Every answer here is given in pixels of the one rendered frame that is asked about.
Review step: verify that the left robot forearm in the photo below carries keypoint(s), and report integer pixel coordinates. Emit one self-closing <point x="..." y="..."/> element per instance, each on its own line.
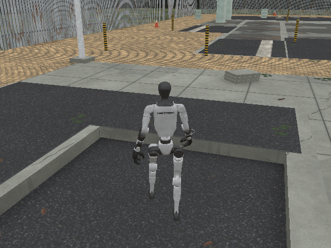
<point x="140" y="140"/>

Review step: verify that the humanoid robot head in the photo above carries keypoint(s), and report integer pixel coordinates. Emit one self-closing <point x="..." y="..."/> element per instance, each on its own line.
<point x="164" y="89"/>

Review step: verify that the left robot hand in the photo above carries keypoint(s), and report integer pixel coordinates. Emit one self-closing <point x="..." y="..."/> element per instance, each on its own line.
<point x="135" y="156"/>

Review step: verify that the robot right thigh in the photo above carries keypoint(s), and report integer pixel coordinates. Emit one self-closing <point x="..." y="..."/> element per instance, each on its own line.
<point x="178" y="154"/>

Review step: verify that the right robot forearm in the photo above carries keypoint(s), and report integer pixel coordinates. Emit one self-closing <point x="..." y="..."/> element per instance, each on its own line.
<point x="188" y="133"/>

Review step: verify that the right robot upper arm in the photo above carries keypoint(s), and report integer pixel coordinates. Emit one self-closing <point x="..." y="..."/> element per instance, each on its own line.
<point x="183" y="116"/>

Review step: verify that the left robot upper arm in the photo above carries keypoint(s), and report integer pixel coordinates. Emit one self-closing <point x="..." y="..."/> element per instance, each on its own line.
<point x="146" y="118"/>

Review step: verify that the right robot hand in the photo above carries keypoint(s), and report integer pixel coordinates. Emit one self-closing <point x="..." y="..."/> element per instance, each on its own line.
<point x="187" y="144"/>

